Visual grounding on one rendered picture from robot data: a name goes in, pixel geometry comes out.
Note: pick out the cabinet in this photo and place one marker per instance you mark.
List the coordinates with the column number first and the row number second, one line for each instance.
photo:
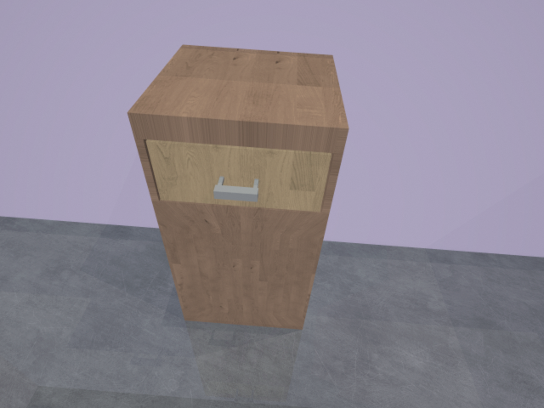
column 250, row 266

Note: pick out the drawer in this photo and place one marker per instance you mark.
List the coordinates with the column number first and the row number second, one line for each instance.
column 287, row 179

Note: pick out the handle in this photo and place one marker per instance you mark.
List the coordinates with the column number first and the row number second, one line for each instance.
column 235, row 193

